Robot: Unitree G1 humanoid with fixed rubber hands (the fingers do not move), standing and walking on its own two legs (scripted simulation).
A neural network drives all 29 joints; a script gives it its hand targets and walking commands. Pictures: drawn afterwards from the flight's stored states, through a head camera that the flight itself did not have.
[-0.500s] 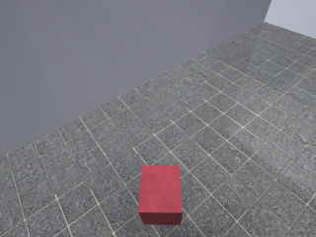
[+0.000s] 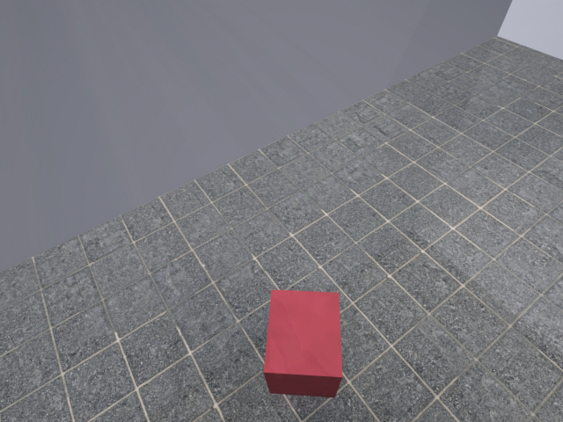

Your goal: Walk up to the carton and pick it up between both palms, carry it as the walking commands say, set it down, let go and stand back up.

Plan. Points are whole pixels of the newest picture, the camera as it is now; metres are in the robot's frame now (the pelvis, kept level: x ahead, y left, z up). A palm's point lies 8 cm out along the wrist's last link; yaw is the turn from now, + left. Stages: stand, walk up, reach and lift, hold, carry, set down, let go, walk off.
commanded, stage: walk up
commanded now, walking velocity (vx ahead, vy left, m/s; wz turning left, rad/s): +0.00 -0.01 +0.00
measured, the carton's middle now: (303, 344) +0.43 +0.00 -0.65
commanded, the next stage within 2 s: stand in 1.06 s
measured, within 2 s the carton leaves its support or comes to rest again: neither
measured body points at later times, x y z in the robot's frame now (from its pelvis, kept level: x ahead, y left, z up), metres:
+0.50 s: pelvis +0.02 +0.04 +0.00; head +0.03 +0.04 +0.45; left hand +0.01 +0.26 -0.16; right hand +0.02 -0.18 -0.15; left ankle +0.02 +0.13 -0.74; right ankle +0.00 -0.10 -0.74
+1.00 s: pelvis +0.02 +0.02 +0.00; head +0.04 +0.03 +0.45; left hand +0.00 +0.25 -0.16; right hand +0.02 -0.20 -0.16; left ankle +0.02 +0.13 -0.74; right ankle +0.00 -0.10 -0.74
